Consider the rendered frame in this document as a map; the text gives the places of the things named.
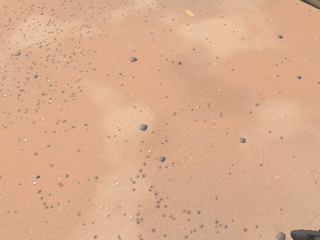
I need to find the robot right hand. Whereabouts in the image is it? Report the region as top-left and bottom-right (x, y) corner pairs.
(290, 229), (320, 240)

